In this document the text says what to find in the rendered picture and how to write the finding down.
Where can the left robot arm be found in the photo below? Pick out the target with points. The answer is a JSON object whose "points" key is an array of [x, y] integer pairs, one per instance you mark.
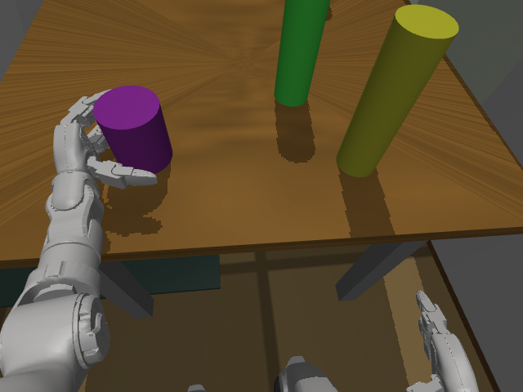
{"points": [[56, 331]]}

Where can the left robot hand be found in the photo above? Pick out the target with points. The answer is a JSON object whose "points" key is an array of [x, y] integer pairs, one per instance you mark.
{"points": [[74, 150]]}

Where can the right robot hand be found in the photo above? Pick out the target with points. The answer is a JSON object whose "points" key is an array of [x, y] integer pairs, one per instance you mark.
{"points": [[451, 369]]}

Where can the table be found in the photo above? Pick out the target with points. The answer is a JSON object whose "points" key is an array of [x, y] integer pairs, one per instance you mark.
{"points": [[247, 174]]}

